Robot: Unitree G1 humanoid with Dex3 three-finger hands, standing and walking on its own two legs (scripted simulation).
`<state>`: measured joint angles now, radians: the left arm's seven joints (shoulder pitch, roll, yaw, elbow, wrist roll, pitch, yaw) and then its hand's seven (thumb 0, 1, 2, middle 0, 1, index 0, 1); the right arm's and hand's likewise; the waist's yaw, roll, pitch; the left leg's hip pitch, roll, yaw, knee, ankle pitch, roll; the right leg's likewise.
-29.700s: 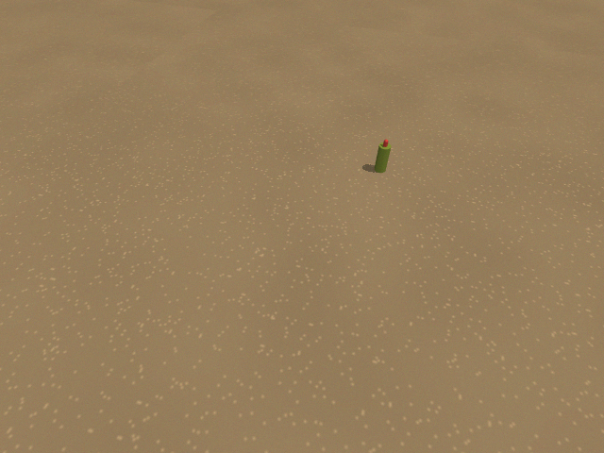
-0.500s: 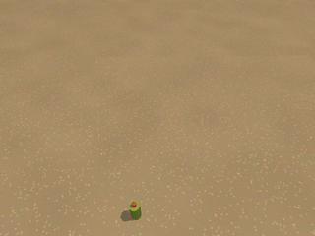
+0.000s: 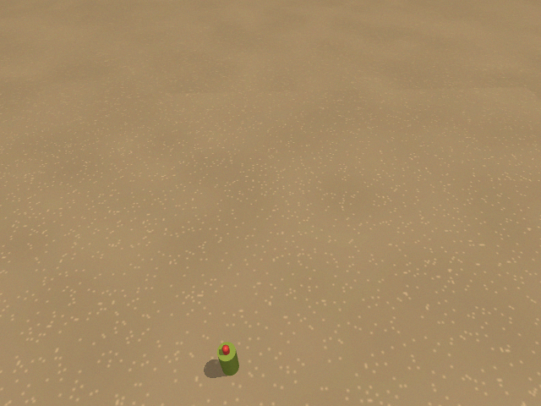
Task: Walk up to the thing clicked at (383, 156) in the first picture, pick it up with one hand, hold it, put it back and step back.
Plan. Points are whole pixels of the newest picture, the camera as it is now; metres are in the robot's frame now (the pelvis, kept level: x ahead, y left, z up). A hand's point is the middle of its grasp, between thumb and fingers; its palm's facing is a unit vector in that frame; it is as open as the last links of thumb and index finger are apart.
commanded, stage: stand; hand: left
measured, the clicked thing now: (228, 357) +0.43 +0.16 -0.69
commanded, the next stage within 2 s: step back in 0.82 s
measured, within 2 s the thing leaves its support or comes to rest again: neither
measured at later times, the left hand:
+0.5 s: hand out of the picture +0.08 +0.24 -0.16, palm faces -0.01 -0.94 -0.34, open 7.4 cm
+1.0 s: hand out of the picture +0.09 +0.27 -0.16, palm faces -0.01 -0.93 -0.37, open 7.4 cm
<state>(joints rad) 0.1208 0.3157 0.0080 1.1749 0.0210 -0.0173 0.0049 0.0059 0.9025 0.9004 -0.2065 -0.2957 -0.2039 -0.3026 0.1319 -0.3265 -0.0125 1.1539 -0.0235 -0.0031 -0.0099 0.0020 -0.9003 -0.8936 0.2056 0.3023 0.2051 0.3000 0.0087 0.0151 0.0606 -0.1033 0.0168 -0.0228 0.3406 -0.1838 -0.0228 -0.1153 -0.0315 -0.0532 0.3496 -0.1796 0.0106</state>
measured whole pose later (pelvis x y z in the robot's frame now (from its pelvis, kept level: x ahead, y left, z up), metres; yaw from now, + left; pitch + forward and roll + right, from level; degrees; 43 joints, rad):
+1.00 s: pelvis -0.01 +0.01 -0.01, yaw +0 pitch -2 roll +0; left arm 0.06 0.35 0.06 1.04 0.01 0.01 0.00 0.01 0.90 0.90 -0.21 -0.30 -0.21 -0.30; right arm 0.06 -0.39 -0.04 1.03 0.00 0.03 0.01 0.00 -0.90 -0.89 0.21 0.30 0.21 0.30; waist -0.01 0.01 0.16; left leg -0.29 -0.01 -0.03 0.68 -0.35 0.02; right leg -0.23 -0.04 -0.04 0.49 -0.22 0.00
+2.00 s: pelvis -0.23 +0.07 -0.02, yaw +0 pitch -3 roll -1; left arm 0.12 0.39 0.08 0.82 0.02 0.08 0.01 0.01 0.90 0.90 -0.21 -0.30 -0.20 -0.30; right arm 0.16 -0.35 -0.03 0.88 -0.05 0.02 0.00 0.00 -0.90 -0.89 0.21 0.30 0.21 0.30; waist -0.01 -0.04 0.19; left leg -0.25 -0.01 -0.06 0.60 -0.30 0.03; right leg -0.47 0.11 0.15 1.08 -0.51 -0.01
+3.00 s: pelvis -0.59 +0.02 -0.03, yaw -5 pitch -2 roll +0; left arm 0.20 0.39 0.07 0.87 0.02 0.04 0.00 0.01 0.90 0.90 -0.21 -0.30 -0.20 -0.30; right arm 0.07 -0.39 -0.05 0.80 -0.04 0.03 -0.01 0.00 -0.90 -0.89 0.21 0.30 0.21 0.30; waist 0.03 -0.02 0.18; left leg -0.43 0.07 0.03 0.65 -0.18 -0.01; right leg -0.20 0.01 0.06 0.67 -0.44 0.01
